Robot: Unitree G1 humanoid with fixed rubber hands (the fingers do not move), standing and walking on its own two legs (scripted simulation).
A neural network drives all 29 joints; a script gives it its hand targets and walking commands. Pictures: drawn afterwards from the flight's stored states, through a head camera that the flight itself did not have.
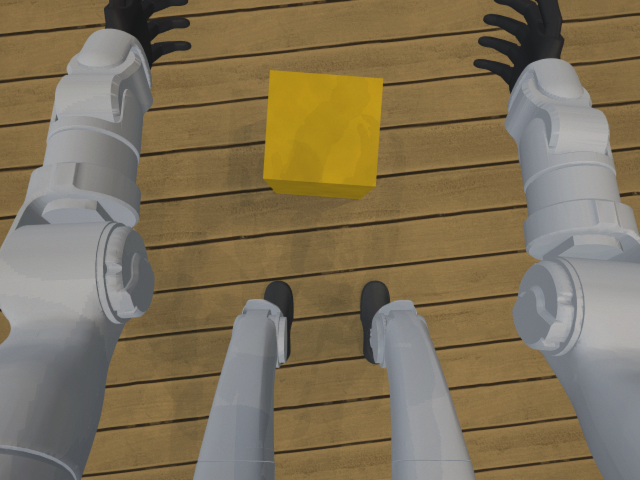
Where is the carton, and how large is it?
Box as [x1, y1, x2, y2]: [263, 70, 382, 198]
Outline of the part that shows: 270,70 263,178 277,193 360,198 374,187 376,175 382,78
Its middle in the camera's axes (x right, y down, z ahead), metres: +0.00 -0.22 +0.84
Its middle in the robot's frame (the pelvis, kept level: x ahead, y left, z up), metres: +0.55 +0.01 -0.53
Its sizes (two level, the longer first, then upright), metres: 0.210 0.200 0.250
